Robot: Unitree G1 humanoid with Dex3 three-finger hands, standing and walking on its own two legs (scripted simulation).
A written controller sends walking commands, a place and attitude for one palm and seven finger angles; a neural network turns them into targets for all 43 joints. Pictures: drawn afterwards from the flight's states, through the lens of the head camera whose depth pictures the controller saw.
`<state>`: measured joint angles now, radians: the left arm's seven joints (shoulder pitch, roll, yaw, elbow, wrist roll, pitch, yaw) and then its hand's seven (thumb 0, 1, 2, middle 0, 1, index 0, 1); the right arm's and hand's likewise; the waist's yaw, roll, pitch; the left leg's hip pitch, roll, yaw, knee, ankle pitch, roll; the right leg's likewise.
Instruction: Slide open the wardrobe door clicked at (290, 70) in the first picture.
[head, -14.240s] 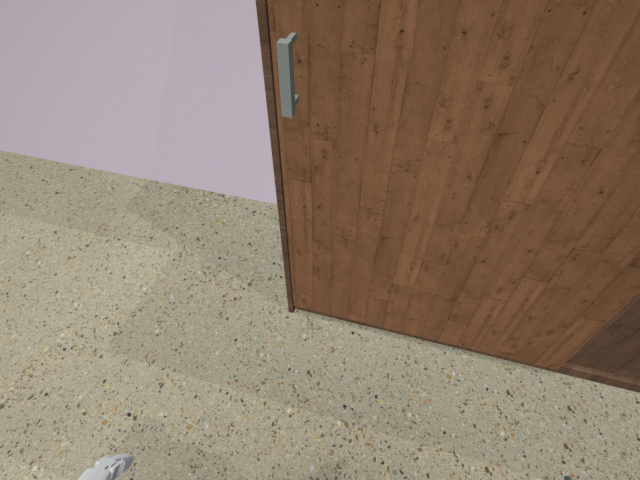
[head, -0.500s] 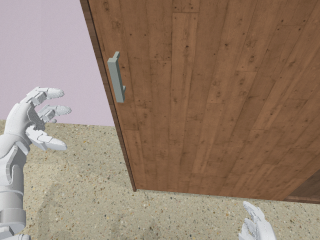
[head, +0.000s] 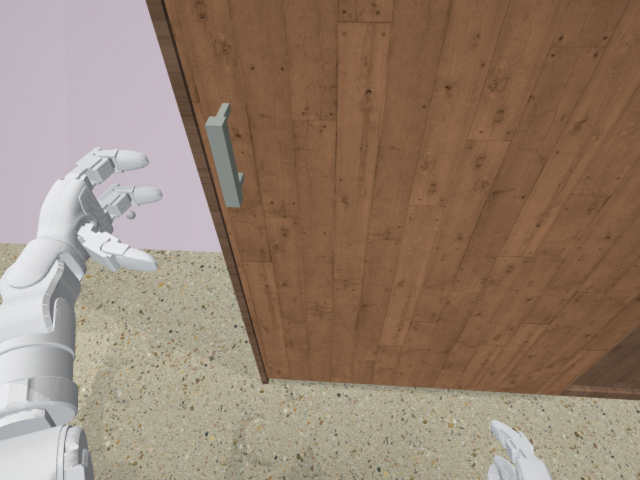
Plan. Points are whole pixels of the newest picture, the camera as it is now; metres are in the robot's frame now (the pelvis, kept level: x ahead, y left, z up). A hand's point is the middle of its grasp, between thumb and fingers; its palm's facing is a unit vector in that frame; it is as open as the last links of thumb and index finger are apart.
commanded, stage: move the hooked fingers beside the handle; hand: left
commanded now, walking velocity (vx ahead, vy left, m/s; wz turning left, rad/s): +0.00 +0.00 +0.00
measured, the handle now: (229, 156) +0.51 +0.16 +0.15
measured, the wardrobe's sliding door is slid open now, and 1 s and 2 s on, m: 0.00 0.00 0.00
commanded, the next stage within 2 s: feel for the door with the fingertips in 1.78 s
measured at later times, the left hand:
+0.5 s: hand (174, 182) +0.44 +0.22 +0.16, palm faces -0.01 -1.00 -0.01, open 14.0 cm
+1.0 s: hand (163, 187) +0.44 +0.24 +0.15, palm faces +0.03 -1.00 +0.00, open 14.0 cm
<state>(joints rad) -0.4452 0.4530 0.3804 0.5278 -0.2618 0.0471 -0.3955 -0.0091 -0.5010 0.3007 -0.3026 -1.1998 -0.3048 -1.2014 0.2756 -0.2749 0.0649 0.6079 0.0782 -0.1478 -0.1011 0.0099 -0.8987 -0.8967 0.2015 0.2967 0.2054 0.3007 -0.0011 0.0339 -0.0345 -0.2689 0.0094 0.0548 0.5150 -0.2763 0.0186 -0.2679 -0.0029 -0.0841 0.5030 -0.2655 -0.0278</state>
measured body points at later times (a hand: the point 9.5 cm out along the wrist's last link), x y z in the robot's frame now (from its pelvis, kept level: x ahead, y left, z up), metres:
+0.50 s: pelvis -0.01 +0.00 +0.00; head +0.03 +0.00 +0.45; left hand +0.43 +0.27 +0.16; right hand +0.07 -0.27 -0.11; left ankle +0.00 +0.11 -0.74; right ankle +0.00 -0.10 -0.74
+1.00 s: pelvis +0.00 +0.00 -0.01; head +0.04 +0.00 +0.44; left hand +0.43 +0.29 +0.15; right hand +0.07 -0.27 -0.11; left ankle +0.00 +0.11 -0.74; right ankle +0.00 -0.10 -0.74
